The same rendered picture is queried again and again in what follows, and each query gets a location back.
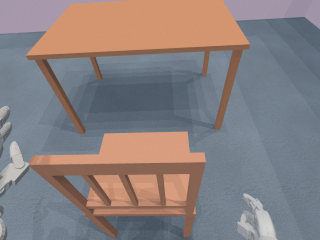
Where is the robot right hand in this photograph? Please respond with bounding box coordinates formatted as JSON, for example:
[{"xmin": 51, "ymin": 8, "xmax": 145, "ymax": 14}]
[{"xmin": 237, "ymin": 193, "xmax": 277, "ymax": 240}]

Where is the chair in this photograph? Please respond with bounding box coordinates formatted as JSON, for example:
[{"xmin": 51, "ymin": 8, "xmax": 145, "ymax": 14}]
[{"xmin": 29, "ymin": 131, "xmax": 206, "ymax": 238}]

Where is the robot left hand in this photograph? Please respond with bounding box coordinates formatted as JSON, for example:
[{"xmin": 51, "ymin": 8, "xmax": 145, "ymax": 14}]
[{"xmin": 0, "ymin": 106, "xmax": 29, "ymax": 197}]

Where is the table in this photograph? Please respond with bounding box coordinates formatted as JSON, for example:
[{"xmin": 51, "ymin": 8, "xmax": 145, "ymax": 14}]
[{"xmin": 26, "ymin": 0, "xmax": 250, "ymax": 134}]

